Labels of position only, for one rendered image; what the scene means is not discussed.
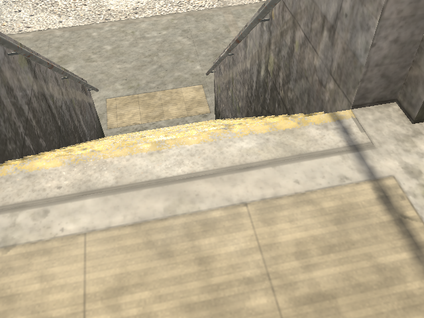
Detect stairs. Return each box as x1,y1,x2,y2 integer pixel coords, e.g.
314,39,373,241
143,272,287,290
0,111,325,166

